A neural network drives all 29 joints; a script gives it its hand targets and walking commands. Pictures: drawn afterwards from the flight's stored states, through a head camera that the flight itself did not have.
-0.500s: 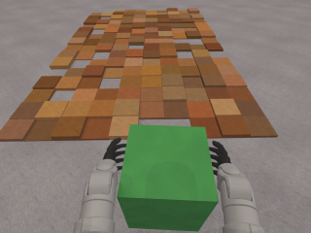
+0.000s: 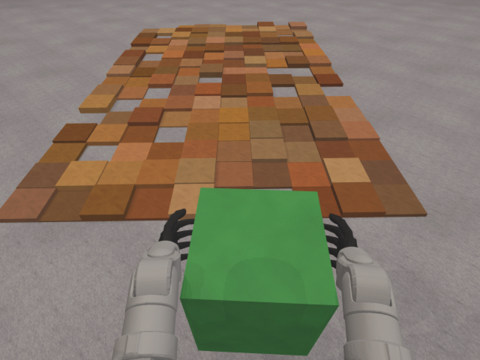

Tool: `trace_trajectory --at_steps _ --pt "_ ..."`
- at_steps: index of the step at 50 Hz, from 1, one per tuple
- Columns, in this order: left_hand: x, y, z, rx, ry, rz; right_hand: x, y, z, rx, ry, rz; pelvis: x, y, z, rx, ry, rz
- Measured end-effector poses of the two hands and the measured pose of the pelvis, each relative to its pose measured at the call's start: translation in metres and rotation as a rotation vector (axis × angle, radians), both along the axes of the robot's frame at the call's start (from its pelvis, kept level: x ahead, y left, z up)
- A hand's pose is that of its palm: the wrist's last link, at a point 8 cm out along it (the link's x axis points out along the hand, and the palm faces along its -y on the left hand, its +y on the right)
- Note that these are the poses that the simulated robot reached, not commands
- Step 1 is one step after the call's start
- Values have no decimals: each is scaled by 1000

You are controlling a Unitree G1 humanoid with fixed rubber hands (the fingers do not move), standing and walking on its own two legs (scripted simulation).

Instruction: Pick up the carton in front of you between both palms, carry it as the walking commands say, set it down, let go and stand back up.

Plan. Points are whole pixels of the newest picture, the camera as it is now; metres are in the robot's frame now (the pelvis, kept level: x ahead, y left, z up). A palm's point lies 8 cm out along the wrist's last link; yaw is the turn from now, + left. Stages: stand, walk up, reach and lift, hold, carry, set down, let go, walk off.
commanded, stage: hold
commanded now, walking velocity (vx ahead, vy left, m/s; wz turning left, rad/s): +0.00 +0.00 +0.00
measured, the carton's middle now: (255, 274) +0.29 +0.00 -0.02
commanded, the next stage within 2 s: carry in 0.98 s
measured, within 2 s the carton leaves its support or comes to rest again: neither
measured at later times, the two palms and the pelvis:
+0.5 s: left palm (170, 247) +0.29 +0.15 +0.05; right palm (345, 253) +0.29 -0.15 +0.05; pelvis +0.00 +0.00 +0.00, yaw +0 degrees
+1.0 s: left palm (169, 248) +0.29 +0.15 +0.05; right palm (345, 254) +0.29 -0.15 +0.05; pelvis +0.00 +0.00 +0.00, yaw +0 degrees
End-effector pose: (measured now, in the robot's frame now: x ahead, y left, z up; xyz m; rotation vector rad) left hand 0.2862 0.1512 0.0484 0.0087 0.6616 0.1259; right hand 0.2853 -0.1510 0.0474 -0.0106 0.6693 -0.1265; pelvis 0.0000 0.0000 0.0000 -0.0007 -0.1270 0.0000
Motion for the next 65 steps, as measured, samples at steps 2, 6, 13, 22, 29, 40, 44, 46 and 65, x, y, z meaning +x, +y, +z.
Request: trace_trajectory --at_steps 2,6,13,22,29,40,44,46,65 --pt "0 0 0 -2 -2 2 0 0 0 2 -2 -1 -1 0 0 0 0 0" --pt "0 0 1 -5 -7 4 0 0 1 6 -7 -3 -3 0 -1 0 0 0" --pt "2 0 1 -5 -9 3 2 0 1 6 -9 -5 -2 0 -1 0 1 0" --pt "5 0 1 3 -7 -5 4 0 1 -3 -7 1 3 0 0 0 2 0" --pt "5 0 1 9 -4 -9 5 0 1 -9 -4 5 6 0 1 0 3 0" --pt "4 0 0 11 -1 -9 3 0 0 -11 -2 8 7 0 1 0 2 2" --pt "3 0 0 10 -2 -8 3 0 0 -10 -2 7 6 0 1 0 2 2" --pt "3 0 0 9 -2 -7 3 0 0 -9 -2 6 5 0 1 0 1 3" --pt "56 9 19 -17 -43 37 61 11 21 17 -44 -9 67 7 -20 2 191 6"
